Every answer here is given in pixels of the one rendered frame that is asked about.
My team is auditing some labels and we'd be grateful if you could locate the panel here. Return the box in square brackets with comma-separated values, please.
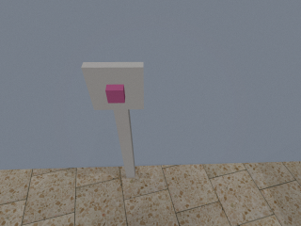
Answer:
[81, 62, 144, 178]

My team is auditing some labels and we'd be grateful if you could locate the button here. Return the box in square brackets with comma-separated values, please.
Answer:
[105, 84, 125, 104]

